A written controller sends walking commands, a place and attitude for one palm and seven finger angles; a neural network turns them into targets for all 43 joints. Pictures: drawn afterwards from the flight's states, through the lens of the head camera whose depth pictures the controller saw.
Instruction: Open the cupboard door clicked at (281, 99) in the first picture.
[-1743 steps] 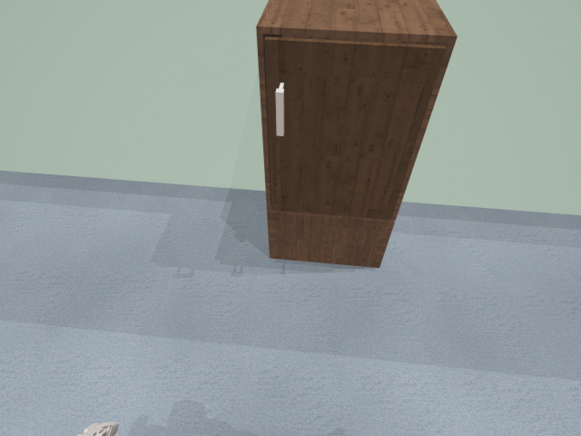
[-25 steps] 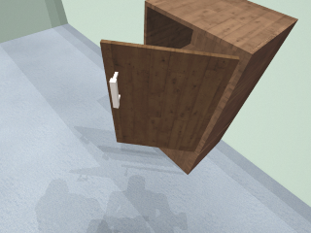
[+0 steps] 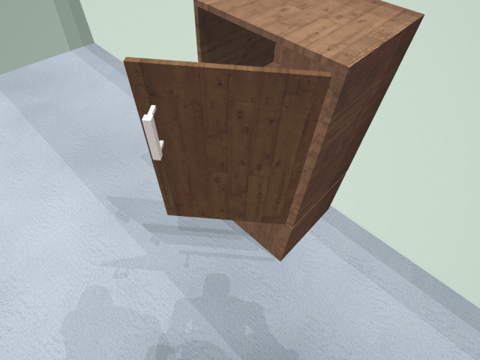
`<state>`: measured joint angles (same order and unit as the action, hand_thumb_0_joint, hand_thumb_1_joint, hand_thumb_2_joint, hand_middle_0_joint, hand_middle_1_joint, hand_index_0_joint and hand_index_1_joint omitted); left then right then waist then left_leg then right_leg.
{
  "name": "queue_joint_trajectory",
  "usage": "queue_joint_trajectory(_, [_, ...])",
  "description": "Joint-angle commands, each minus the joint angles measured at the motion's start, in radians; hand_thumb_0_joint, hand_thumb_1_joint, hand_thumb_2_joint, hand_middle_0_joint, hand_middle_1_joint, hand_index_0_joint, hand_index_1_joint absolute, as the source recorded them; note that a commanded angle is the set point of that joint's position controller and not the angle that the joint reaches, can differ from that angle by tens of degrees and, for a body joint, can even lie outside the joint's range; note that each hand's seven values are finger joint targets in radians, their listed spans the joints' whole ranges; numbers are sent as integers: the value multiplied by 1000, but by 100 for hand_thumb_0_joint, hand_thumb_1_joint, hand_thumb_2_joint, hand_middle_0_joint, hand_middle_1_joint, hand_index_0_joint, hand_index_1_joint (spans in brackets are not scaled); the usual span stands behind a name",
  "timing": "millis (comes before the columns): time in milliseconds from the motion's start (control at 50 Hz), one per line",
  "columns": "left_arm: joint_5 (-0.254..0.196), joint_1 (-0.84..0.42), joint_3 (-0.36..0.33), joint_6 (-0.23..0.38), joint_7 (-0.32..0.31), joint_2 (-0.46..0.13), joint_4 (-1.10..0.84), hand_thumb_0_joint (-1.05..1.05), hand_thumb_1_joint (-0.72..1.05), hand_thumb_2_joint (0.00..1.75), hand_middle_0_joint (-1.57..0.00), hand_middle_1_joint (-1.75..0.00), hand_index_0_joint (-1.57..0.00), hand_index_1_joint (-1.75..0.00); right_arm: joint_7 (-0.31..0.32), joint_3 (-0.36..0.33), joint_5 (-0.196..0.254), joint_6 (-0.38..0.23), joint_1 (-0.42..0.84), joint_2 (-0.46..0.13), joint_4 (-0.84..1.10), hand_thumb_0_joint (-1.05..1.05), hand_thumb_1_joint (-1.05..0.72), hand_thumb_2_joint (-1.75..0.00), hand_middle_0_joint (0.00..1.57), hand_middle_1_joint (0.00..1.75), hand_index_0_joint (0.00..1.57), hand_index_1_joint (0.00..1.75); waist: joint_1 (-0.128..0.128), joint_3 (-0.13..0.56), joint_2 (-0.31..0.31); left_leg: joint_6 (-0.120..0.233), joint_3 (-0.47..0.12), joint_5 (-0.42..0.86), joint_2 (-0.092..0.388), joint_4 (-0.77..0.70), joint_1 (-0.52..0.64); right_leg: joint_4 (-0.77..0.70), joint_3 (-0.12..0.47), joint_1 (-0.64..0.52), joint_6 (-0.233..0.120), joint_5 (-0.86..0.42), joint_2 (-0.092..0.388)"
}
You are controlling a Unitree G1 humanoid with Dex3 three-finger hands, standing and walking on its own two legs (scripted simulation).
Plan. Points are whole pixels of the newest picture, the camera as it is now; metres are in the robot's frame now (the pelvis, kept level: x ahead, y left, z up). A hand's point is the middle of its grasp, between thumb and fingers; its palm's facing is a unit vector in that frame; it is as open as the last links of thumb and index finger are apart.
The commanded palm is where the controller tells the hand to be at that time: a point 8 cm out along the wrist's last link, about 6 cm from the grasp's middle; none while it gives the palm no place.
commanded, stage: come to a stop and stand still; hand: left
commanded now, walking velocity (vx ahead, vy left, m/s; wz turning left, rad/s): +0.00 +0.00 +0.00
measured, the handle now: (155, 133) +0.61 +0.24 -0.01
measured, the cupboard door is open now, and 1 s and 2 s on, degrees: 40 40 40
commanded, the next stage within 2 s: look again from close up in 0.10 s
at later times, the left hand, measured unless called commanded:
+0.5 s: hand out of the picture +0.03 +0.23 -0.16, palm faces +0.02 -0.96 -0.28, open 7.4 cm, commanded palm none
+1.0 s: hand out of the picture -0.07 +0.21 -0.17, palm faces +0.03 -0.98 -0.18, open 7.4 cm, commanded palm none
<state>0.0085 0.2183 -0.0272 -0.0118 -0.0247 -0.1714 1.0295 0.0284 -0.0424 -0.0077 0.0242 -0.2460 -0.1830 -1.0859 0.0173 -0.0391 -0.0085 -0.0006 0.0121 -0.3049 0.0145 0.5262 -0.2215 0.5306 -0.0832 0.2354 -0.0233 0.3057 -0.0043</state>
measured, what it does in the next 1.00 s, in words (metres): shifts its weight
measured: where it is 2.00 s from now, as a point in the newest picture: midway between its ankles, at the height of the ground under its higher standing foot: outside the picture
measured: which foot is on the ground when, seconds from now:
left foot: down 0.00-1.00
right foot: down 0.00-1.00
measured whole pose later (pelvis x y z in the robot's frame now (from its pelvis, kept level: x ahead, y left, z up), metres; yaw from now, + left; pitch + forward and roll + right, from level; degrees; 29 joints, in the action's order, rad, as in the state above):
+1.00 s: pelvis -0.05 +0.03 +0.01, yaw +0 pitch -2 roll -1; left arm 0.02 0.39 -0.01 -0.01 -0.02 -0.17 1.07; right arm 0.01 0.00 -0.02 0.02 -0.35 -0.18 -1.10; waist 0.00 0.02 0.00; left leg 0.05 0.03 -0.32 -0.03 0.51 -0.23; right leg 0.46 -0.05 0.22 0.00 0.27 0.03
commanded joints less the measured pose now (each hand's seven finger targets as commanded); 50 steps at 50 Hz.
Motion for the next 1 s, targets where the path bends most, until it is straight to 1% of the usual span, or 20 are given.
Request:
queue_joint_trajectory(0, [-7,70,-12,18,-5,-78,-11,0,90,90,-20,-30,-20,-30,18,4,-13,-37,-6,-105,27,0,-90,-90,20,30,20,30,-49,72,55,55,-121,416,158,-131,31,-115,110,-108,-3,-211,89])
queue_joint_trajectory(20, [-5,48,-13,12,-5,-86,2,0,90,90,-20,-30,-20,-30,19,7,-8,-39,-7,-89,10,0,-90,-90,20,30,20,30,-43,62,145,44,-113,414,134,-148,27,-103,106,-114,-5,-227,97])
queue_joint_trajectory(40, [-6,44,-11,7,-3,-93,8,0,90,90,-20,-30,-20,-30,20,12,-6,-37,-16,-83,7,0,-90,-90,20,30,20,30,-40,49,165,42,-112,348,132,-178,9,-110,91,-125,-1,-176,91])
queue_joint_trajectory(100, [-4,55,-7,10,1,-85,36,0,90,90,-20,-30,-20,-30,19,17,-6,-34,-24,-67,-8,0,-90,-90,20,30,20,30,-40,4,73,26,-91,211,105,-195,-11,-159,112,-122,-10,-187,100])
queue_joint_trajectory(120, [19,76,-1,41,-12,-289,-65,0,90,90,-20,-30,-20,-30,7,2,-7,-53,16,-220,111,0,-90,-90,20,30,20,30,-19,-61,81,24,-87,345,59,-125,-8,-123,115,-65,-24,-329,89])
queue_joint_trajectory(140, [12,82,-37,48,-18,-238,-81,0,90,90,-20,-30,-20,-30,11,-26,-13,-77,10,-213,139,0,-90,-90,20,30,20,30,-30,88,47,40,-74,313,73,-33,4,-72,150,-91,-33,-350,134])
queue_joint_trajectory(160, [18,62,-48,50,-17,-238,-77,0,90,90,-20,-30,-20,-30,21,-38,-13,-84,-7,-197,126,0,-90,-90,20,30,20,30,-11,172,44,47,-71,353,68,-13,20,-52,154,-132,-54,-465,151])
queue_joint_trajectory(180, [11,70,-34,49,-17,-220,-88,0,90,90,-20,-30,-20,-30,22,-30,-9,-81,-25,-181,126,0,-90,-90,20,30,20,30,-11,201,-4,50,-71,321,68,-12,28,-60,150,-152,-57,-446,155])
queue_joint_trajectory(200, [12,76,-34,45,-17,-201,-100,0,90,90,-20,-30,-20,-30,21,-30,-7,-72,-32,-166,137,0,-90,-90,20,30,20,30,-9,177,-65,48,-62,253,61,-13,5,-78,157,-135,-59,-383,155])
queue_joint_trajectory(240, [13,75,-27,34,-17,-172,-102,0,90,90,-20,-30,-20,-30,13,-20,-12,-58,-40,-129,137,0,-90,-90,20,30,20,30,-1,98,-118,46,-41,183,42,-15,-31,-102,154,-89,-58,-299,157])
queue_joint_trajectory(300, [13,52,-27,36,-14,-195,-121,0,90,90,-20,-30,-20,-30,8,-24,-12,-55,-6,-174,154,0,-90,-90,20,30,20,30,-3,-5,-23,55,-70,222,70,-62,-37,-98,139,-5,-47,-224,124])
queue_joint_trajectory(340, [11,64,-19,36,-13,-190,-112,0,90,90,-20,-30,-20,-30,2,-14,-13,-55,8,-167,152,0,-90,-90,20,30,20,30,-13,-2,13,57,-82,237,80,-82,-36,-104,129,-21,-34,-199,112])
queue_joint_trajectory(420, [9,47,-14,39,-8,-211,-108,0,90,90,-20,-30,-20,-30,-5,-8,-13,-55,42,-192,153,0,-90,-90,20,30,20,30,-18,11,17,54,-87,214,85,-113,-28,-125,129,-42,-24,-180,115])
queue_joint_trajectory(540, [10,25,-4,36,-2,-227,-90,0,90,90,-20,-30,-20,-30,-13,0,-13,-55,64,-220,139,0,-90,-90,20,30,20,30,-19,-6,35,48,-104,98,87,-185,-43,-167,131,-45,-9,-89,116])
queue_joint_trajectory(600, [10,27,-1,34,-1,-225,-76,0,90,90,-20,-30,-20,-30,-15,4,-13,-51,64,-222,132,0,-90,-90,20,30,20,30,-18,-27,13,43,-110,14,85,-218,-64,-185,135,-38,-4,-48,117])
queue_joint_trajectory(760, [14,76,8,30,-3,-186,-38,0,90,90,-20,-30,-20,-30,-18,8,-10,-47,19,-195,91,0,-90,-90,20,30,20,30,-20,-29,-4,39,-125,-78,83,-259,-90,-200,131,-42,7,-12,119])
queue_joint_trajectory(800, [16,120,15,23,-5,-139,-18,0,90,90,-20,-30,-20,-30,-20,18,-13,-36,-23,-148,66,0,-90,-90,20,30,20,30,-20,-26,-6,35,-110,-161,68,-246,-97,-205,129,-36,12,97,120])
queue_joint_trajectory(880, [24,175,-2,11,-4,-140,-12,0,90,90,-20,-30,-20,-30,-20,13,-19,-18,-66,-135,52,0,-90,-90,20,30,20,30,-29,-86,-20,47,-95,-300,46,-200,-171,-218,165,10,-3,299,125])
queue_joint_trajectory(940, [16,217,-15,16,-3,-136,2,0,90,90,-20,-30,-20,-30,-16,15,-15,-21,-98,-103,46,0,-90,-90,20,30,20,30,-28,-110,-86,42,-40,-201,5,-87,-193,-241,234,-1,-47,315,168])
queue_joint_trajectory(980, [12,233,-28,19,-4,-139,5,0,90,90,-20,-30,-20,-30,-14,15,-16,-27,-129,-78,43,0,-90,-90,20,30,20,30,-22,-77,-116,38,8,-136,-12,3,-175,-262,278,-9,-83,347,216])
